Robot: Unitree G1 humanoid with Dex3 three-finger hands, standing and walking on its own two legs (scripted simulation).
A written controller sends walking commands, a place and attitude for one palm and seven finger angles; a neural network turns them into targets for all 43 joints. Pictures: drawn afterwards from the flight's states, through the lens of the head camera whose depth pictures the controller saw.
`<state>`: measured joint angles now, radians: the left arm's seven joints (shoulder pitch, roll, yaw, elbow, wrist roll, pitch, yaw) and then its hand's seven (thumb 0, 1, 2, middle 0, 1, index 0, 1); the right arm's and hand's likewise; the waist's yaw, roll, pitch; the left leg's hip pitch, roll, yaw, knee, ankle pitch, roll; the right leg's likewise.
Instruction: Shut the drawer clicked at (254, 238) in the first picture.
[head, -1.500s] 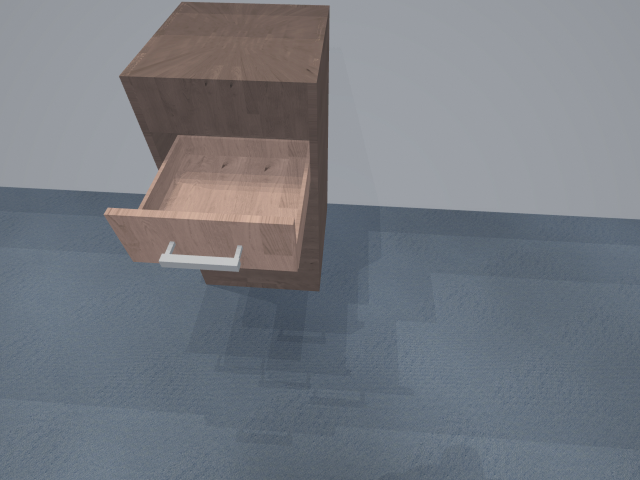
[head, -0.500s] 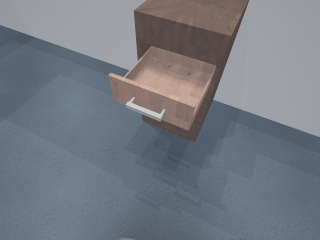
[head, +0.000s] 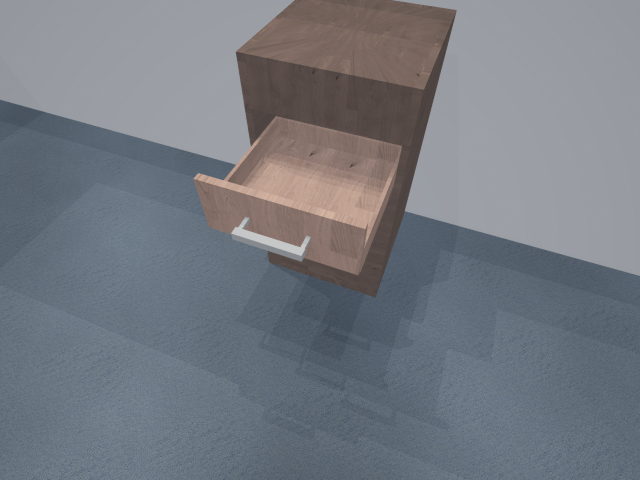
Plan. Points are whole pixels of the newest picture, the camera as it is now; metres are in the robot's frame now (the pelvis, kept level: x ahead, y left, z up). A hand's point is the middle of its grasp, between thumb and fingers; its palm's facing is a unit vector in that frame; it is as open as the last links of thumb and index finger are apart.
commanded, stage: look at it before walking up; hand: left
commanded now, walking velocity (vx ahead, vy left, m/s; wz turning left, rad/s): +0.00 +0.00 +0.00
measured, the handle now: (272, 237) +0.60 +0.13 -0.18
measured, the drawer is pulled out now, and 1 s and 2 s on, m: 0.28 0.28 0.28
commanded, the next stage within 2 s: turn to face it in 0.24 s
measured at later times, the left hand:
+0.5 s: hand out of the picture +0.00 +0.17 -0.18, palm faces +0.03 -0.98 -0.20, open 7.4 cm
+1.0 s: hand out of the picture +0.05 +0.15 -0.17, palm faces -0.13 -0.96 -0.26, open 7.4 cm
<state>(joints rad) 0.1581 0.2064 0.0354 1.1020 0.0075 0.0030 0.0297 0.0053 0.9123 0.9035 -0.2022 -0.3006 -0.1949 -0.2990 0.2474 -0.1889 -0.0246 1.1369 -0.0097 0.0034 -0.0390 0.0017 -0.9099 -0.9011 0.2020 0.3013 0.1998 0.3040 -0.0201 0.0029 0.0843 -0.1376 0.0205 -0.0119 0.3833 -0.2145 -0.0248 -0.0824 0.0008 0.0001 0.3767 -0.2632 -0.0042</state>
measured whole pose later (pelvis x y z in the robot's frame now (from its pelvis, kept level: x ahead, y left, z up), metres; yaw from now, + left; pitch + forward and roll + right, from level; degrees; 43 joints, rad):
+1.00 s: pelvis -0.03 -0.04 +0.00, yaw -13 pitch -1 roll +2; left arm 0.22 0.18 0.09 0.99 0.03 0.04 0.02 0.01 0.91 0.90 -0.20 -0.30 -0.20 -0.30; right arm 0.07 -0.20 -0.07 0.97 0.00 0.04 -0.04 0.00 -0.91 -0.90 0.20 0.30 0.20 0.30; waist 0.03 -0.02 0.12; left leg -0.35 0.00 -0.01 0.83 -0.45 -0.04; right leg -0.20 0.09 0.13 0.42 -0.20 -0.08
